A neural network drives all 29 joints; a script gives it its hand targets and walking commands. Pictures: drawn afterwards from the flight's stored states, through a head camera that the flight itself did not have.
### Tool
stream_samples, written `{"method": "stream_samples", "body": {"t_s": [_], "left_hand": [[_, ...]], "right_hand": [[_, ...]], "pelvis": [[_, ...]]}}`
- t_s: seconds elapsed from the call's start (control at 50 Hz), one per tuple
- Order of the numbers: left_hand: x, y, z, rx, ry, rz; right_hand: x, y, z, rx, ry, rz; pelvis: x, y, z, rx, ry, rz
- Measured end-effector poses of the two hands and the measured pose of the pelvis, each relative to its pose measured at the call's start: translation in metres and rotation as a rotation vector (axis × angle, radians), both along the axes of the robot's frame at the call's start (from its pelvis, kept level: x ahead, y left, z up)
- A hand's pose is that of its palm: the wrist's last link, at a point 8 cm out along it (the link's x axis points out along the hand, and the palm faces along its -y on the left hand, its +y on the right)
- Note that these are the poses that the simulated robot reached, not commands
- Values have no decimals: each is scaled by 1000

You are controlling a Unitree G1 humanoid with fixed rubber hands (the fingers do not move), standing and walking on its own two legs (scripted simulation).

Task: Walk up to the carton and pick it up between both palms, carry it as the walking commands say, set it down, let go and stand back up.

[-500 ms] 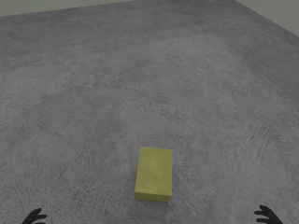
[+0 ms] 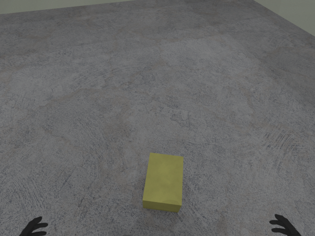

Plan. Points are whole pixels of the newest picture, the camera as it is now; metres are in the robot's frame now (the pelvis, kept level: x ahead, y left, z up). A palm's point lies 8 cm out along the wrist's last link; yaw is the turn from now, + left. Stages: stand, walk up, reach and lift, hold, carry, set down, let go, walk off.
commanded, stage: walk up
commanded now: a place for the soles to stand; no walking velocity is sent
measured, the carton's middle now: (163, 181) +0.49 -0.05 -0.69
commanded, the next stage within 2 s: reach and lift in 1.38 s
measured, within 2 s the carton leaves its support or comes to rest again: neither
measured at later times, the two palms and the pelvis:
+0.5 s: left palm out of the picture +0.10 +0.34 -0.10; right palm out of the picture +0.11 -0.34 -0.08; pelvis +0.00 +0.00 +0.00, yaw +0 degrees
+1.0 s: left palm out of the picture +0.09 +0.32 -0.10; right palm (288, 232) +0.14 -0.32 -0.07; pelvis +0.00 +0.00 +0.01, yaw +2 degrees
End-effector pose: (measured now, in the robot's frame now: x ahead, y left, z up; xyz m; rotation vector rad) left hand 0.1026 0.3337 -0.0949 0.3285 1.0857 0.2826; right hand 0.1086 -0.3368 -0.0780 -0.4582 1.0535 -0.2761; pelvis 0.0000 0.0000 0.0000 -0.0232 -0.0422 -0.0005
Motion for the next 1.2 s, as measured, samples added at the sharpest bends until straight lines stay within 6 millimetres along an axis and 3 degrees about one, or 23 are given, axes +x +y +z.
{"method": "stream_samples", "body": {"t_s": [0.66,0.82,1.04,1.2], "left_hand": [[-10,-2,-1,6,-17,3],[2,-1,-8,-24,-55,0],[-15,-8,-1,-31,-5,28],[-19,-2,4,-15,-2,56]], "right_hand": [[9,-5,3,-12,-26,28],[3,8,1,-13,3,42],[35,16,9,30,-57,52],[38,20,2,44,-40,55]], "pelvis": [[-4,-6,-4,-6,-9,14],[-1,1,-6,5,-27,35],[5,-1,6,9,-17,42],[5,1,7,10,-17,48]]}}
